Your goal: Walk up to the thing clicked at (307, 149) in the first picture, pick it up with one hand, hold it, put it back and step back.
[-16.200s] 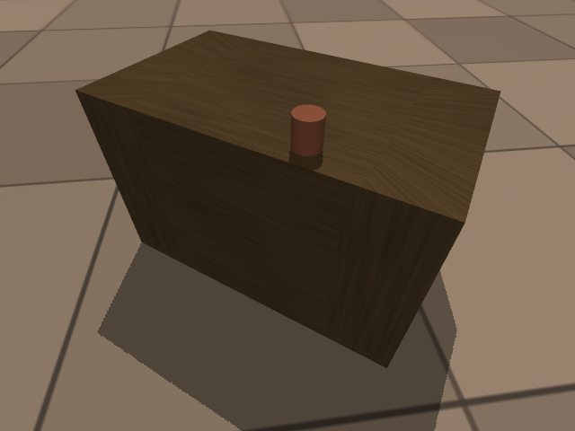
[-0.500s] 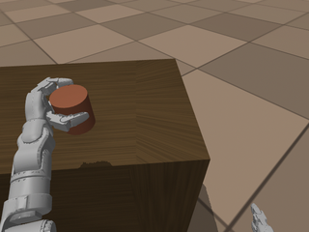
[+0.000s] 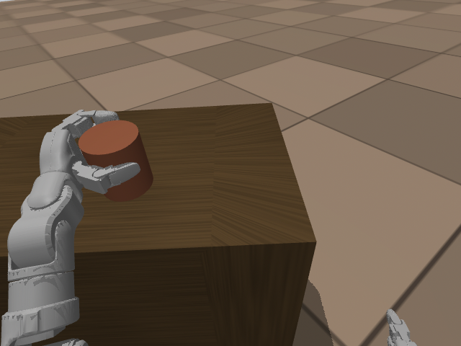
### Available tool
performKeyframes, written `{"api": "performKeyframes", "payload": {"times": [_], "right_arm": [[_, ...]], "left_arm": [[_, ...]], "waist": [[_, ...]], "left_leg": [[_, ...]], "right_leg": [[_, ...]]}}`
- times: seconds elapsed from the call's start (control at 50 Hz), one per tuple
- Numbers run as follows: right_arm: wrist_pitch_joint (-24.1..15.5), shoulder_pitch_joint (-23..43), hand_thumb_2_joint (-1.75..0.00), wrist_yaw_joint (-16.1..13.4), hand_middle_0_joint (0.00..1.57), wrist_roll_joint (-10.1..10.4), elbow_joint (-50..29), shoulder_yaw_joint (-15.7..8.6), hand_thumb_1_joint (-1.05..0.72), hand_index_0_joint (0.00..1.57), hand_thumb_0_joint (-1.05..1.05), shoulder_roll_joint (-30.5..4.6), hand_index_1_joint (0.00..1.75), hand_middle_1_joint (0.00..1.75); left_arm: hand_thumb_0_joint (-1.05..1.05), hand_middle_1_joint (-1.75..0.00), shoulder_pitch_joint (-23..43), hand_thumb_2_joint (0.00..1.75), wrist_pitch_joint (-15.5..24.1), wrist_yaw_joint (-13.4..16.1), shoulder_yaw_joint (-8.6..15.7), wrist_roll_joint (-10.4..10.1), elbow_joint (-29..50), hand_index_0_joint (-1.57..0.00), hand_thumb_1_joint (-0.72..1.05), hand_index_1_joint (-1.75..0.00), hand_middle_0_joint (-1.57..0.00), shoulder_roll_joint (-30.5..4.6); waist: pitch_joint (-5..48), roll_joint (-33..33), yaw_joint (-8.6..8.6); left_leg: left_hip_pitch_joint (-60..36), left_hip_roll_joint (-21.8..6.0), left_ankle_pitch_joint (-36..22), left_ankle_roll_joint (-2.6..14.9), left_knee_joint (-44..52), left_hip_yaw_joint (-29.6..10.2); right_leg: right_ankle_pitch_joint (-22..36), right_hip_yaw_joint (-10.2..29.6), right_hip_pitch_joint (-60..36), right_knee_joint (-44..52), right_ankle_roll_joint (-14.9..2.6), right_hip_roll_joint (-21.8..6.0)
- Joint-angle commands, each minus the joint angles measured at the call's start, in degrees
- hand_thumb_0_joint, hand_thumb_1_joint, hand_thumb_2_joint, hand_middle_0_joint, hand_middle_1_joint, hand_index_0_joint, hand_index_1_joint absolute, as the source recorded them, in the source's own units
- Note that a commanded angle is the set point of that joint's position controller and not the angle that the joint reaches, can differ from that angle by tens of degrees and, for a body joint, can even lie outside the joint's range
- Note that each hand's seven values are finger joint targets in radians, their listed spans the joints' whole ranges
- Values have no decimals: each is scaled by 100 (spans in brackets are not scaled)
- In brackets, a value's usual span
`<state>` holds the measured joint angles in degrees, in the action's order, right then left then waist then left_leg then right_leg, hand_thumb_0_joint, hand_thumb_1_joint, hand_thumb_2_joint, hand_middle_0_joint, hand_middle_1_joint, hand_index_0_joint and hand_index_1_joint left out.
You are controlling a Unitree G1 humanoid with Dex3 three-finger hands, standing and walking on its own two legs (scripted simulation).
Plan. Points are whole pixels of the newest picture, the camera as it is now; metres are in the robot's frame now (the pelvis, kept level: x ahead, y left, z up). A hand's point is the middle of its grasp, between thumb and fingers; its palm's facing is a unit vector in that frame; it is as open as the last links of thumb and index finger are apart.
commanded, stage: lift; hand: left
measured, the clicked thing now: (119, 161) +0.36 +0.18 +0.23
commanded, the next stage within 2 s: hold in 0.44 s
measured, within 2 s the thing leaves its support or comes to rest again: neither
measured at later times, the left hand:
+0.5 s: hand (95, 143) +0.34 +0.19 +0.28, palm faces +0.21 -0.98 +0.02, open 11.6 cm
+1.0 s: hand (93, 129) +0.33 +0.18 +0.30, palm faces +0.19 -0.98 +0.02, open 11.6 cm
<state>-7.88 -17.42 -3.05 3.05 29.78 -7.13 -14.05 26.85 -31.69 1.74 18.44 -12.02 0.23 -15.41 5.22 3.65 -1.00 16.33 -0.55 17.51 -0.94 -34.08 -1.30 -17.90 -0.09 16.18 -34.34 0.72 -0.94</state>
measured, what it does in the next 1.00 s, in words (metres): stands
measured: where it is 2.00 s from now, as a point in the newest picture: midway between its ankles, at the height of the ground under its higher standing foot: outside the picture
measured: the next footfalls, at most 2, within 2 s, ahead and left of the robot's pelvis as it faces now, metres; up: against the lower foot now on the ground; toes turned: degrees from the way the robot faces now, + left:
none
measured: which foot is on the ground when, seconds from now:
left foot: down 0.00-1.00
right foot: down 0.00-1.00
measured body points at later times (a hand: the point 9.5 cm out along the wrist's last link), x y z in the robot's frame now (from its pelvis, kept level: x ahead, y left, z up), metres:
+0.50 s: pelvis +0.00 +0.01 +0.00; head -0.05 -0.02 +0.45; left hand +0.32 +0.25 +0.28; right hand +0.16 -0.26 -0.07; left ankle +0.01 +0.13 -0.73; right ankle +0.00 -0.13 -0.73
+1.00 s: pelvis +0.00 +0.01 +0.00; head -0.05 -0.02 +0.45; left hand +0.32 +0.24 +0.30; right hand +0.17 -0.25 -0.07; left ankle +0.01 +0.13 -0.73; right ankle +0.00 -0.13 -0.73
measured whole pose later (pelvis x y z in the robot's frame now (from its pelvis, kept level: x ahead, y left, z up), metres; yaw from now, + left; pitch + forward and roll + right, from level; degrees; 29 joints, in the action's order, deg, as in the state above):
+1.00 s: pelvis +0.00 +0.01 +0.00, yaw +0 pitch -2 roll +0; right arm -12.6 -14.8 -0.5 4.2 37.4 -7.4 -13.6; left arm 31.8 -47.1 3.1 18.6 -14.2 9.1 -15.8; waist 6.1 5.0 -2.4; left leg 14.0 0.0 16.7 -0.1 -32.5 -0.8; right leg -16.7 0.3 13.6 -32.0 1.5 -1.6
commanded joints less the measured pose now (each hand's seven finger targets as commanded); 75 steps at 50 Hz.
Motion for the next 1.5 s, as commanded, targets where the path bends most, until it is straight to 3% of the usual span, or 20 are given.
{"api": "performKeyframes", "payload": {"times": [0.0, 0.1, 0.18, 0.22, 0.24, 0.26, 0.34, 0.46, 0.6, 0.62, 0.7, 0.82, 0.94, 1.1, 1.14, 1.18, 1.3, 1.36, 1.42, 1.48], "right_arm": [[-435, 823, -5, -22, 5, 26, -898, -144, 54, 5, 0, -645, 5, 5], [-519, 832, -5, -8, 5, 52, -835, -262, 54, 5, 0, -747, 5, 5], [-591, 819, -5, -18, 5, 58, -710, -283, 54, 5, 0, -744, 5, 5], [-625, 842, -5, -11, 5, 71, -726, -187, 53, 5, 0, -641, 5, 5], [-632, 786, -5, -13, 5, 70, -626, -306, 53, 5, 0, -755, 5, 5], [-642, 852, -5, -6, 5, 71, -716, -210, 53, 5, 0, -691, 5, 5], [-697, 1068, -5, 26, 5, 85, -547, -219, 53, 5, 0, -706, 5, 5], [-776, 954, -5, 60, 5, 97, -305, -262, 53, 5, 0, -759, 5, 5], [-819, 1060, -5, 89, 5, 107, -376, -298, 53, 5, 0, -806, 5, 5], [-810, 1001, -6, 104, 5, 112, -322, -197, 53, 5, 0, -691, 5, 5], [-841, 1130, -6, 130, 5, 121, -313, -208, 53, 5, 0, -730, 5, 5], [-835, 930, -6, 188, 5, 128, -232, -241, 53, 5, 0, -717, 5, 5], [-844, 1022, -6, 203, 5, 158, -248, -292, 53, 5, 0, -768, 5, 5], [-868, 1047, -6, 239, 5, 173, -281, -202, 52, 5, 0, -676, 5, 5], [-879, 1080, -6, 247, 5, 174, -319, -269, 53, 5, 0, -736, 5, 5], [-873, 1072, -6, 231, 5, 165, -203, -221, 53, 5, 0, -669, 5, 5], [-924, 1196, -6, 180, 5, 171, -277, -322, 53, 5, 0, -795, 5, 5], [-960, 1177, -6, 136, 5, 169, -228, -252, 53, 5, 0, -721, 5, 5], [-960, 1123, -6, 117, 5, 170, -176, -192, 53, 5, 0, -701, 5, 5], [-1002, 1217, -6, 114, 5, 186, -287, -170, 53, 5, 0, -685, 5, 5]], "left_arm": [[0, -140, 2257, 125, 139, -26, 232, -110, 1111, -129, 4, -140, -126, -1050], [0, -139, 2546, 124, 22, 41, 393, -116, 1677, -128, 4, -139, -125, -1325], [0, -136, 2377, 122, -84, 62, 321, -180, 1544, -125, 0, -137, -123, -1100], [0, -137, 2490, 122, -142, 75, 297, -181, 1670, -126, -3, -138, -124, -1105], [0, -138, 2690, 122, -143, 90, 342, -174, 1933, -127, -6, -138, -124, -1273], [0, -138, 2554, 123, -217, 103, 344, -156, 1638, -127, -3, -139, -124, -1190], [0, -141, 2641, 126, -354, 105, 186, -138, 1637, -129, -4, -142, -127, -1091], [0, -140, 2669, 124, -541, 64, 299, -211, 1830, -128, -6, -141, -125, -1226], [0, -138, 2833, 120, -711, 80, 346, -238, 1946, -126, -4, -138, -123, -1225], [0, -139, 2880, 121, -735, 90, 309, -235, 1949, -127, -3, -139, -124, -1192], [0, -139, 2760, 121, -850, 111, 221, -224, 1822, -127, -4, -139, -124, -1085], [0, -140, 3118, 121, -959, 134, 333, -239, 2224, -127, -6, -140, -124, -1263], [0, -140, 3056, 122, -1159, 143, 278, -264, 1942, -127, -5, -140, -124, -1194], [0, -142, 2798, 122, -1313, 155, 303, -282, 1792, -128, -10, -142, -124, -1102], [0, -142, 2986, 123, -1300, 165, 312, -248, 2086, -128, -10, -142, -124, -1230], [0, -142, 2722, 123, -1304, 176, 358, -266, 1763, -128, -7, -142, -125, -1140], [0, -141, 3294, 122, -1148, 240, 355, -207, 2302, -127, -5, -140, -123, -1405], [0, -142, 3106, 123, -1118, 175, 256, -253, 1941, -128, -3, -142, -125, -1186], [0, -143, 3120, 125, -1135, 88, 162, -249, 2018, -130, 1, -143, -126, -1219], [0, -145, 3012, 125, -1216, 42, 271, -307, 1760, -133, -1, -144, -129, -1261]], "waist": [[783, -461, -42], [923, -400, -46], [994, -553, 21], [1120, -456, -44], [1086, -387, -21], [1107, -440, -52], [795, -252, -79], [750, -385, -105], [1056, -392, -145], [1124, -257, -135], [960, -243, -142], [1167, -269, -122], [986, -391, -64], [869, -602, -202], [989, -527, -175], [813, -622, -199], [1039, -256, -146], [986, -343, -116], [848, -318, -105], [811, -462, -152]], "left_leg": [[-405, 168, -852, 171, 465, 226], [-501, 182, -789, 168, 506, 221], [-593, 161, -836, 178, 488, 200], [-639, 167, -1064, 165, 458, 189], [-651, 169, -1044, 160, 465, 199], [-653, 170, -1150, 160, 451, 198], [-537, 156, -950, 118, 562, 169], [-529, 155, -794, 150, 596, 153], [-684, 128, -1205, 129, 551, 125], [-735, 135, -1329, 122, 528, 134], [-657, 122, -1337, 100, 561, 123], [-802, 99, -1520, 96, 532, 97], [-738, 160, -1286, 146, 549, 159], [-623, 157, -1290, 151, 541, 161], [-657, 203, -1219, 155, 532, 203], [-569, 209, -1072, 171, 541, 204], [-656, 214, -896, 143, 578, 215], [-637, 191, -823, 151, 583, 180], [-554, 181, -629, 147, 646, 156], [-473, 226, -543, 180, 620, 203]], "right_leg": [[894, -231, -77, 731, -22, 32], [798, -222, -154, 766, -16, 30], [844, -237, -175, 771, -9, 51], [1044, -248, -246, 712, -24, 50], [1035, -239, -191, 708, -29, 46], [1120, -241, -236, 706, -18, 47], [925, -264, -129, 735, -62, 67], [746, -276, -122, 806, -55, 76], [1081, -294, -292, 714, -55, 97], [1195, -287, -310, 694, -59, 87], [1202, -291, -279, 687, -63, 106], [1342, -317, -343, 649, -78, 127], [1237, -274, -267, 740, -50, 84], [1162, -303, -282, 754, -47, 85], [1116, -262, -233, 763, -42, 67], [984, -258, -215, 807, -23, 52], [819, -233, -146, 772, -58, 58], [751, -242, -126, 765, -55, 67], [614, -252, -51, 802, -53, 77], [483, -235, -86, 879, -40, 46]]}}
